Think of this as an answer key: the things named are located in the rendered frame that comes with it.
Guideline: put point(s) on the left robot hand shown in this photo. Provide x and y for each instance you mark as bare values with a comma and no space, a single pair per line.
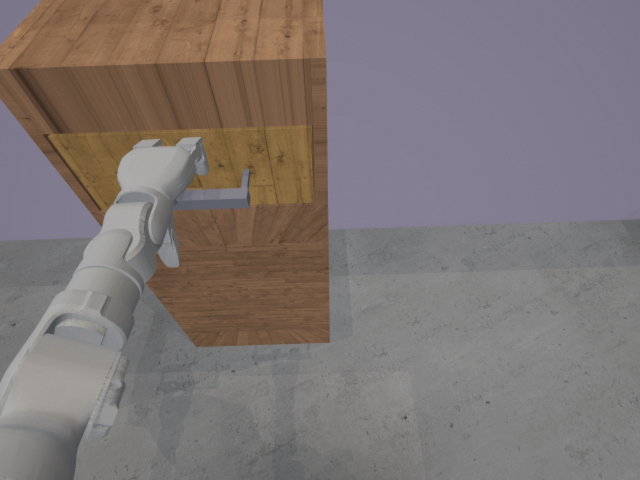
169,170

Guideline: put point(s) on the left robot forearm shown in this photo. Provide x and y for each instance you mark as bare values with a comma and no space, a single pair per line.
97,305

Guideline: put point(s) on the handle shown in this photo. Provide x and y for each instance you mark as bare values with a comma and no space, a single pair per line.
202,199

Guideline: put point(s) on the robot left upper arm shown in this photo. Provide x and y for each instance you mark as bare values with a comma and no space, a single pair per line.
67,391

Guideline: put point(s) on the drawer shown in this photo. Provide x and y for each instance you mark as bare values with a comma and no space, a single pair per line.
280,160

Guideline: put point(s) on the cabinet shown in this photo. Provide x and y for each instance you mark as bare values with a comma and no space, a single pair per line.
247,276

